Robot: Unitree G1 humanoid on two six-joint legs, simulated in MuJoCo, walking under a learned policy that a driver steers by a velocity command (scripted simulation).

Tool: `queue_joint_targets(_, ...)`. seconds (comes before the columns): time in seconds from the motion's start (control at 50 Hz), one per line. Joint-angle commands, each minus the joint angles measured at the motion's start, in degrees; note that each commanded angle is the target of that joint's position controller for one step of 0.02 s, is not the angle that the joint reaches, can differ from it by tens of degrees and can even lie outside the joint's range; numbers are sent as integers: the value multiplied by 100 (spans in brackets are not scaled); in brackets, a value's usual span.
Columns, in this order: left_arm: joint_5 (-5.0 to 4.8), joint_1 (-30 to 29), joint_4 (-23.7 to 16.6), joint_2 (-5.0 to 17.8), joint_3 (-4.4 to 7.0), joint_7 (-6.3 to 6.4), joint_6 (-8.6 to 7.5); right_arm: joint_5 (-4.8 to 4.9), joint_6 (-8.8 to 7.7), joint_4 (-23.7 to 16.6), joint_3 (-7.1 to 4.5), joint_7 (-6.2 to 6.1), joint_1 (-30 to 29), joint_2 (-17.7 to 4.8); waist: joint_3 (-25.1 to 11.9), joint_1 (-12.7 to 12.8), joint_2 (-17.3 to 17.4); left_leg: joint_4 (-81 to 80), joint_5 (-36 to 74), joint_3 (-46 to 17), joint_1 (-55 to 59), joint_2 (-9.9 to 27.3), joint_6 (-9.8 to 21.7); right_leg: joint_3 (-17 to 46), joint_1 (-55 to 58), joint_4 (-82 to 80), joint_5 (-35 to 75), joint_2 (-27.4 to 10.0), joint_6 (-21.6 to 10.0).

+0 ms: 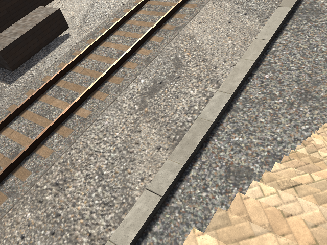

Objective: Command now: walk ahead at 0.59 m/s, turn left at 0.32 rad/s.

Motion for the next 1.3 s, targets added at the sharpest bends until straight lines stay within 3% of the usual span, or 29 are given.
queue_joint_targets(0.02,63,1190,-82,383,158,-11,67,80,-44,-1114,509,407,-865,211,42,667,-1844,-1049,-1118,262,-1783,-23,-144,-431,2513,-1522,-1311,-198,-1298)
queue_joint_targets(0.06,206,2701,402,900,248,89,260,89,382,-1094,585,425,-1325,729,-599,983,-1270,1518,-2497,1397,-2082,244,-673,-219,3052,-505,-1446,-158,-1018)
queue_joint_targets(0.08,-261,3041,644,913,216,140,477,100,562,-1278,531,444,-1429,933,406,830,-2236,2889,-3075,1710,-3308,626,-521,217,2389,-263,654,137,-504)
queue_joint_targets(0.1,-263,2257,753,1301,358,47,538,292,338,-1126,386,437,302,702,442,-371,-4274,3591,-2214,783,-4264,1378,-387,1266,2710,688,1565,-93,-1079)
queue_joint_targets(0.12,-200,1541,653,2993,1022,62,571,382,204,-1467,354,389,460,155,-730,-653,-5380,3475,-1539,-417,-4154,2098,-220,3937,2674,-333,-3130,-1189,-2387)
queue_joint_targets(0.2,18,719,215,1298,636,240,-14,-419,241,-862,-150,394,-1832,-855,315,72,-734,-811,946,-655,-3299,1683,-251,3294,502,-426,-7033,-384,-2397)
queue_joint_targets(0.32,160,1911,185,369,324,599,132,-743,-229,-968,92,573,-2961,34,-247,1185,-163,-3962,1380,189,-2522,1151,-134,1261,2088,1329,-1524,797,-2390)
queue_joint_targets(0.4,662,-5,-636,534,1,546,267,-348,-88,-473,31,718,-842,61,-1010,-279,-1542,-5239,792,71,2881,1009,53,1207,-330,2089,2031,712,-2374)
queue_joint_targets(0.42,781,-586,-732,391,-30,497,256,-364,-192,-24,-102,763,416,-269,-1444,-1059,-1480,-5502,2318,-506,4299,1608,421,933,-1255,3712,640,1185,-2070)
queue_joint_targets(0.44,858,-122,-1076,-494,-264,486,192,-463,-122,-158,34,898,1,-252,-1744,-640,62,-5518,5061,-1469,4764,2847,690,121,-2144,5242,-5284,2125,-1872)
queue_joint_targets(0.48,456,757,-974,105,-70,513,425,-381,276,616,-257,978,658,-526,-1323,-449,383,-6061,4839,-1921,4469,3132,889,-503,-2555,4741,-5396,1227,-1692)
queue_joint_targets(0.56,587,869,-620,298,215,607,771,-263,174,741,-64,645,-630,47,361,72,168,-5635,2061,-597,1114,2885,430,-751,-1596,3877,-3711,870,-1658)
queue_joint_targets(0.7,361,-524,-793,509,524,224,446,-219,114,883,-80,19,-464,-374,-220,-455,612,-3873,869,1334,362,2697,-235,-1973,1033,881,-111,1472,-1170)
queue_joint_targets(0.72,2490,1522,44,-715,-126,-34,344,-3286,-546,1215,-140,71,750,-1086,-284,180,-618,-3802,1431,649,-225,3268,-436,-1656,2270,1526,-344,723,-1703)
queue_joint_targets(0.78,2135,2803,596,646,214,134,150,-1876,-657,1450,-327,81,279,-1251,200,977,-1489,-324,157,508,1138,2216,-726,-1198,1998,-1575,-1477,500,-1755)
queue_joint_targets(0.8,2041,3069,701,1813,417,146,-178,-1493,-571,759,-319,216,148,-1012,-279,793,-3147,2568,-2010,813,-318,748,-503,-1054,3090,249,2408,740,-2605)
queue_joint_targets(0.82,2026,3273,738,2059,411,45,-351,-1205,-629,195,-312,200,128,-939,-1587,547,-2252,2810,-2326,380,-1430,583,-722,113,4469,935,3819,47,-3307)
queue_joint_targets(0.86,1794,2711,619,1665,282,-116,-665,-731,-881,-543,-112,-16,-825,-1032,-1203,664,-846,2587,-2505,-159,-3176,931,-741,1549,4346,579,2677,-1005,-3494)
queue_joint_targets(0.9,1639,1075,536,155,-298,-185,-771,-904,-818,-473,-11,-229,-460,-1095,70,-154,208,-616,-615,-1195,-3143,1732,-821,1920,1347,415,866,-1126,-3065)
queue_joint_targets(0.94,1458,31,90,169,-370,97,-669,-1143,-659,-593,75,-322,-205,-974,69,-716,29,-2946,854,-373,-843,1622,-960,974,-1191,87,212,23,-2796)
queue_joint_targets(0.98,1806,95,-43,558,-250,203,-682,-1398,-638,-387,276,-152,754,-124,-333,-1212,-955,-2262,2921,336,2256,1075,-954,688,-3397,627,-614,1187,-2360)
queue_joint_targets(1.04,1548,1986,599,65,-326,609,-834,-1573,-473,-909,110,-146,91,-479,-178,-199,-758,-3634,2258,-208,-660,1114,-995,1363,-232,1952,-2181,1127,-2174)
queue_joint_targets(1.1,1329,2724,593,-841,-355,725,-541,-1244,-483,-900,432,-4,-1153,23,297,898,11,-8128,4194,-881,-1759,1468,-464,1495,1133,2522,-4522,1234,-2069)
queue_joint_targets(1.14,1803,1359,132,98,-309,285,-386,-1399,-330,-794,242,164,253,44,52,-163,-1184,-6458,4982,-240,3559,1137,-370,1686,-3794,2346,-5565,1842,-2356)
queue_joint_targets(1.18,1537,695,-239,196,-320,367,-391,-1286,-269,-681,119,146,1776,-203,309,-1012,-285,-8165,4957,-243,6407,1283,-232,1320,-5407,3537,-5521,2353,-1692)
queue_joint_targets(1.22,1260,659,-531,257,-480,190,-298,-1099,-316,-59,-243,207,3751,-871,-1214,-1463,804,-8084,8335,-184,8551,2803,1258,-253,-5462,7860,-6683,2775,-784)
queue_joint_targets(1.26,1126,3301,-412,-419,-649,150,172,-1604,-596,-353,-264,608,2612,-791,-3654,-51,564,-5126,14636,-1279,8085,4995,3656,-812,-5565,11827,-8314,2121,-390)
queue_joint_targets(1.28,1158,1903,-1034,-392,-748,102,572,-1738,-566,-116,-507,383,2456,-1067,-2392,-485,-41,-6537,9110,-2623,6931,5197,3219,-772,-6740,11794,-7341,1357,-174)
queue_joint_targets(1.3,1292,1050,-1264,-397,-839,187,630,-1429,-601,38,-367,222,1703,-836,-1433,-441,-1018,-7364,5405,-2194,5342,4752,2570,-685,-7034,10825,-6091,891,-187)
